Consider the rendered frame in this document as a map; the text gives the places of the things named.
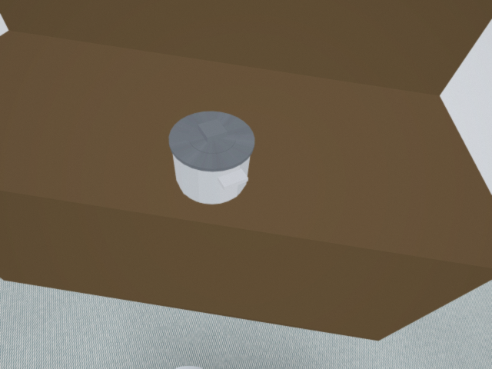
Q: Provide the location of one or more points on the knob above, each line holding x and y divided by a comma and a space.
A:
212, 130

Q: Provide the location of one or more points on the lid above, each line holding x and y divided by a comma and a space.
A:
189, 146

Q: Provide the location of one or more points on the table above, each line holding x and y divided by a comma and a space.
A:
363, 210

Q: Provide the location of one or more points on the pot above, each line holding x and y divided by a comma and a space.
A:
209, 187

